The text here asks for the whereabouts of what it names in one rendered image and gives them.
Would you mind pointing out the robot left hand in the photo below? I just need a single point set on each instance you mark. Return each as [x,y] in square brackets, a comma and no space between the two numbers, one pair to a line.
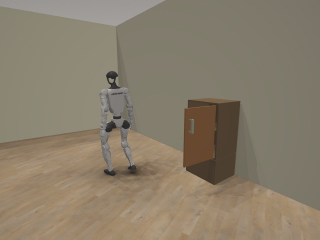
[103,135]

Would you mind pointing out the cupboard door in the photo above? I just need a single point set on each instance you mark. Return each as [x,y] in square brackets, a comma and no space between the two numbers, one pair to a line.
[199,145]

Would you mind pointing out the left robot foot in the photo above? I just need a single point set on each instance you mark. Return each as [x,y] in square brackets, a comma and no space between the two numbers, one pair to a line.
[112,172]

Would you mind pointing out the right robot upper arm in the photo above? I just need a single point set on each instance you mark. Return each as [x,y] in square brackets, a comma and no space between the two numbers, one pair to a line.
[127,97]

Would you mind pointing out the left robot forearm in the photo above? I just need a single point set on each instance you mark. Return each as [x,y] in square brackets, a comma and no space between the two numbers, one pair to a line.
[103,119]

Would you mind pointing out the right robot forearm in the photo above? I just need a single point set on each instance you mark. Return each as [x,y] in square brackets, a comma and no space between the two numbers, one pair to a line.
[130,113]

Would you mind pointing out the handle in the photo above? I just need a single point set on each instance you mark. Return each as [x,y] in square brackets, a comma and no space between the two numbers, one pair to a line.
[192,126]

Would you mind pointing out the robot right shin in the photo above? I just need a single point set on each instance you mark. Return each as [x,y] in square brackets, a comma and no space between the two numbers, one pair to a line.
[128,154]

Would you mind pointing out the robot right hand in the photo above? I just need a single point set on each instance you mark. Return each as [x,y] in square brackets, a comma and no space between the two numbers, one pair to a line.
[131,124]

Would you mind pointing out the left robot upper arm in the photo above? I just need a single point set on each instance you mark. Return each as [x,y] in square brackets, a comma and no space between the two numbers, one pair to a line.
[103,99]

